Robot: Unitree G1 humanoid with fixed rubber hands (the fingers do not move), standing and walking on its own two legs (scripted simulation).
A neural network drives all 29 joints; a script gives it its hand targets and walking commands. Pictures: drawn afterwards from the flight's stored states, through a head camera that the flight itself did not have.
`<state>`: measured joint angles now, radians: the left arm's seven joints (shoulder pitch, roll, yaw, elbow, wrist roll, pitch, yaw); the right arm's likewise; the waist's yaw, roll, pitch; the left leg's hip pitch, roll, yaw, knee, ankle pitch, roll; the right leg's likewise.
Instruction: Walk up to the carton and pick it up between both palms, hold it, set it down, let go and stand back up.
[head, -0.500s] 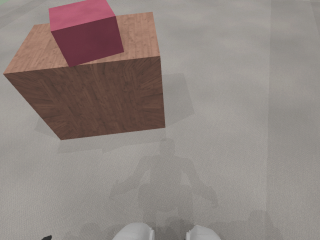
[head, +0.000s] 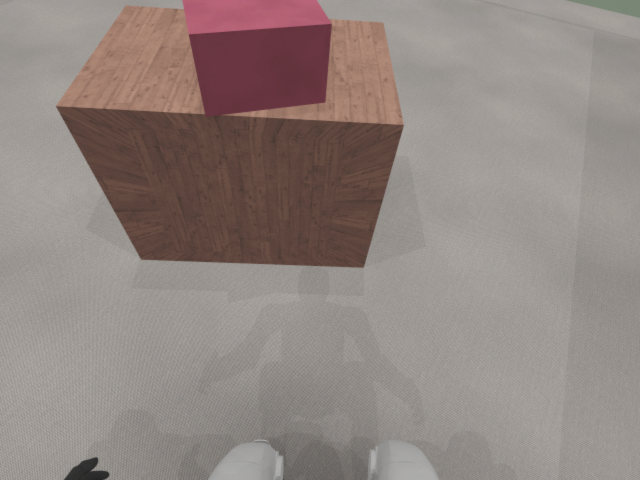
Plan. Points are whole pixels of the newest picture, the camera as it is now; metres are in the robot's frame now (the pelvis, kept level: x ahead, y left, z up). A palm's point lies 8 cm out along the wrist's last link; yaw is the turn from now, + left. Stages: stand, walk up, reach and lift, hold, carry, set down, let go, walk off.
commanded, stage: walk up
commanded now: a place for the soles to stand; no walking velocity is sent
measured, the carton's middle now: (254, 42) +1.01 +0.17 -0.01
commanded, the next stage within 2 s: none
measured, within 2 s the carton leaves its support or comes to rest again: neither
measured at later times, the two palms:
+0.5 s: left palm (74, 439) +0.17 +0.31 -0.09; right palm out of the picture +0.12 -0.31 -0.11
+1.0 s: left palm (44, 425) +0.19 +0.36 -0.11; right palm (497, 436) +0.18 -0.25 -0.12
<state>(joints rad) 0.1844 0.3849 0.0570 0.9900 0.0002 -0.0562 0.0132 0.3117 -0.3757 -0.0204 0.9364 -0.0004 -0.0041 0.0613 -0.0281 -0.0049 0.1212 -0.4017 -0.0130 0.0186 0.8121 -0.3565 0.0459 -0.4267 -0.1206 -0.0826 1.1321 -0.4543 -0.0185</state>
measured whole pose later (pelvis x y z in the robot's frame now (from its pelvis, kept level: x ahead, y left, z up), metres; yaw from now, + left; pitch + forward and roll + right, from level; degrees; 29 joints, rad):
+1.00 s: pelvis +0.15 +0.05 +0.00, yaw +4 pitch -4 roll -1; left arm 0.20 0.36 0.06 0.99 0.00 -0.04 0.02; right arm 0.28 -0.37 -0.02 0.98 0.00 0.00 0.02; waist -0.01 0.03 0.13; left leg -0.41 -0.01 0.02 0.80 -0.32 0.05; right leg -0.35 -0.10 -0.07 0.86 -0.45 -0.01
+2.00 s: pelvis +0.15 +0.06 +0.00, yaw +5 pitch -2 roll -1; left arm 0.14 0.35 0.06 0.99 0.00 -0.04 0.03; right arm 0.11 -0.37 -0.02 1.03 0.00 0.00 0.03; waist -0.01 0.00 0.12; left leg -0.39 -0.02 0.02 0.78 -0.35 0.04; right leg -0.35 -0.06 -0.06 0.76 -0.36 0.01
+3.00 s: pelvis +0.32 +0.03 +0.01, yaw +2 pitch -6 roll +1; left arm 0.31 0.35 0.06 0.99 0.00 -0.09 0.00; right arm 0.22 -0.38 -0.02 0.96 0.00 -0.01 0.06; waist -0.02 0.09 0.08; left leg -0.50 0.02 0.01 1.10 -0.37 0.03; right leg -0.29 -0.02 -0.05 0.75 -0.36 -0.03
